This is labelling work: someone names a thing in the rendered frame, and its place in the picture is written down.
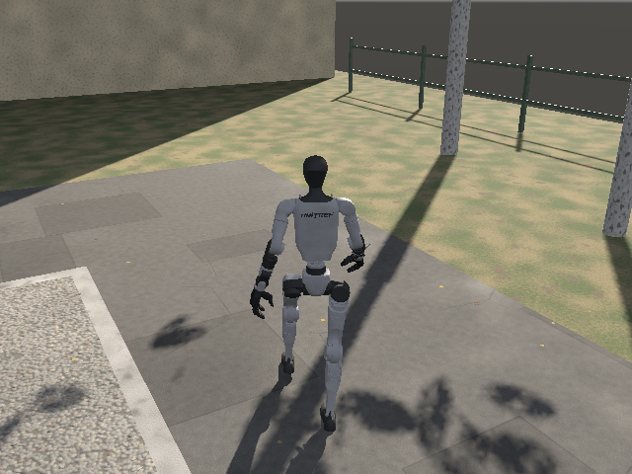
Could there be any robot right hand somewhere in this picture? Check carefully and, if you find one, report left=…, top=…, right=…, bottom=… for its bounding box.
left=341, top=254, right=364, bottom=273

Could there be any right robot foot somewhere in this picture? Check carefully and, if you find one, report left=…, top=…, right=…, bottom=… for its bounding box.
left=320, top=403, right=336, bottom=432

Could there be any left robot upper arm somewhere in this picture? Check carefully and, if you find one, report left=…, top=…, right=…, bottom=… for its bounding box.
left=269, top=198, right=295, bottom=255

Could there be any left robot forearm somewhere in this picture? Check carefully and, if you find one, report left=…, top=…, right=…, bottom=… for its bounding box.
left=254, top=239, right=277, bottom=291

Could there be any right robot forearm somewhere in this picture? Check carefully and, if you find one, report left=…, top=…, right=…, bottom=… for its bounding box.
left=352, top=234, right=365, bottom=261

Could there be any right robot upper arm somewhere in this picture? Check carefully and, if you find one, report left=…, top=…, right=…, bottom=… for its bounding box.
left=336, top=197, right=363, bottom=250

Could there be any robot left hand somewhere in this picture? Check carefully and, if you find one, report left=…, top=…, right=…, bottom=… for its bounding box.
left=250, top=288, right=274, bottom=319

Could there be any right robot thigh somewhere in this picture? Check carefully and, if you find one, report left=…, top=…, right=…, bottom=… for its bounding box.
left=324, top=277, right=350, bottom=363

